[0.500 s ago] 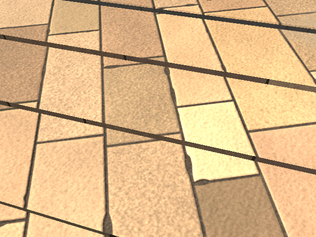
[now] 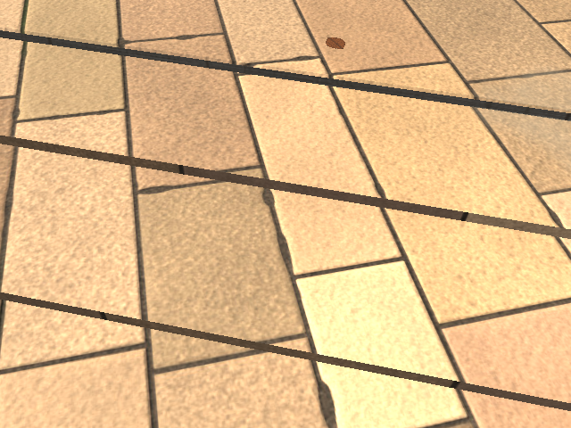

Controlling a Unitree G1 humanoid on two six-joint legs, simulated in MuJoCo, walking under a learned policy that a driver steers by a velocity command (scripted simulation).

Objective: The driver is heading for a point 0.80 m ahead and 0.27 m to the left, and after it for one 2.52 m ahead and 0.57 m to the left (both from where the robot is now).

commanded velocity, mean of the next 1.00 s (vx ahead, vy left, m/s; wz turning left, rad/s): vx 0.50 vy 0.00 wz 0.32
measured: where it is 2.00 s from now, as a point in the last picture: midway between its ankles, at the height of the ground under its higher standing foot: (154, 244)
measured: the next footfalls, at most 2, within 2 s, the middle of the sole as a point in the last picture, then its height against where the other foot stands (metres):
right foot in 0.26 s outside the picture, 0.04 m higher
left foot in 0.82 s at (208, 405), level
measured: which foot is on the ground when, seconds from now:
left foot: down 0.00-0.28, up 0.30-0.80, down 0.82-1.00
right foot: up 0.00-0.24, down 0.26-0.82, up 0.84-1.00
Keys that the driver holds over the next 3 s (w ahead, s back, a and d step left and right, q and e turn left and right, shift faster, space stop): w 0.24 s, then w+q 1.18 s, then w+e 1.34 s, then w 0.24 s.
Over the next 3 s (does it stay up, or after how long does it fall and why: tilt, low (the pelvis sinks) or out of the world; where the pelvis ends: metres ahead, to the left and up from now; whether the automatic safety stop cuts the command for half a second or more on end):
stays up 1.36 0.42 0.07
